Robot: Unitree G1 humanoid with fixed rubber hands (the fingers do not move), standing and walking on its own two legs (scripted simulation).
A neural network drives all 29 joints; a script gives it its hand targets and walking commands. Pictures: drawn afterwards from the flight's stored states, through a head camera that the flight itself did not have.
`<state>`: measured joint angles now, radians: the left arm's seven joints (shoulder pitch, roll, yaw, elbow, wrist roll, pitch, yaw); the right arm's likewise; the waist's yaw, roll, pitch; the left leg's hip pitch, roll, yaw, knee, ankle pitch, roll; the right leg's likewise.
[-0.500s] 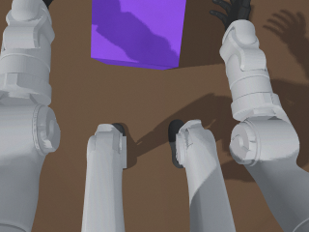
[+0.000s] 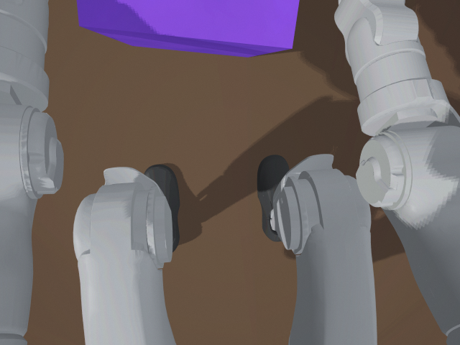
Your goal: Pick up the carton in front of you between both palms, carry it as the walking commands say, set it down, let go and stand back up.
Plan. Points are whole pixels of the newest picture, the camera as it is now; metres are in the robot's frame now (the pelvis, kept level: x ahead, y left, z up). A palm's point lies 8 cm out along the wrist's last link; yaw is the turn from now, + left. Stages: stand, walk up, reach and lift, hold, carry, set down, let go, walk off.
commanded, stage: reach and lift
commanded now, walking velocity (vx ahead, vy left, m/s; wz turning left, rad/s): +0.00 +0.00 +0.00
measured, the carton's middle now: out of the picture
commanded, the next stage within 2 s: none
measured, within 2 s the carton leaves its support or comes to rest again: leaves its support in 0.68 s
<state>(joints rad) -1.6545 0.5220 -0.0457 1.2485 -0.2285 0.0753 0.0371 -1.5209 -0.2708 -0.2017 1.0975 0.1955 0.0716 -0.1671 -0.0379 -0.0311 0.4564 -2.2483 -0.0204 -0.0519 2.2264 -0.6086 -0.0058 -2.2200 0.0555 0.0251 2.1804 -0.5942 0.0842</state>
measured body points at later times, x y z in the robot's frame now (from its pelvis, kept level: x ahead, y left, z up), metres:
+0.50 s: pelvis -0.01 +0.00 +0.00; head +0.38 +0.03 +0.22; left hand +0.59 +0.18 -0.18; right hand +0.56 -0.12 -0.18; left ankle +0.10 +0.12 -0.34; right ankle +0.11 -0.13 -0.34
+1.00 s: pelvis +0.00 -0.01 +0.04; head +0.30 +0.04 +0.37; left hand +0.54 +0.19 -0.04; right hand +0.54 -0.12 -0.04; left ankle +0.10 +0.12 -0.34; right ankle +0.12 -0.14 -0.34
